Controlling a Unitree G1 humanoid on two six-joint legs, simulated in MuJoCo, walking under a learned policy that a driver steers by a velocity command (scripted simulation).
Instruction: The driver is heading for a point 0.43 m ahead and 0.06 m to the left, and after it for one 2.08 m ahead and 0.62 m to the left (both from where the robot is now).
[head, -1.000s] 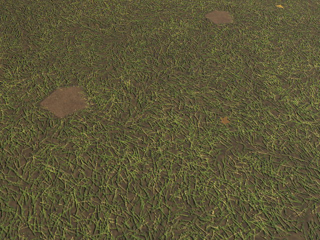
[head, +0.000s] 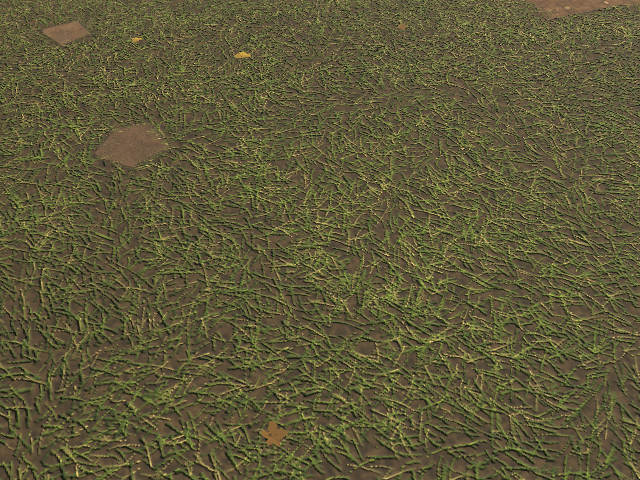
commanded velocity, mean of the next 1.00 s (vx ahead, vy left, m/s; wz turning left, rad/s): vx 0.50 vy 0.00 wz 0.29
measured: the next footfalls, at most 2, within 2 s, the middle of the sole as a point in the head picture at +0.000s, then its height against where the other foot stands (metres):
right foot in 0.24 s outside the picture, level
left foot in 0.78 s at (252, 450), level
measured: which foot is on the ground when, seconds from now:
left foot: down 0.00-0.24, up 0.26-0.76, down 0.78-1.00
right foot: up 0.00-0.22, down 0.24-0.78, up 0.80-1.00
